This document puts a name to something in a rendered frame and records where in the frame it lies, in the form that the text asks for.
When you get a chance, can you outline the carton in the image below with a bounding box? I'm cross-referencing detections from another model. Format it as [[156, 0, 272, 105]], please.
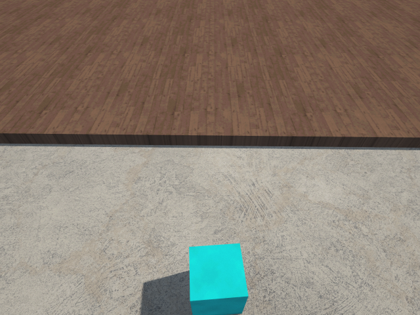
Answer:
[[189, 243, 248, 315]]

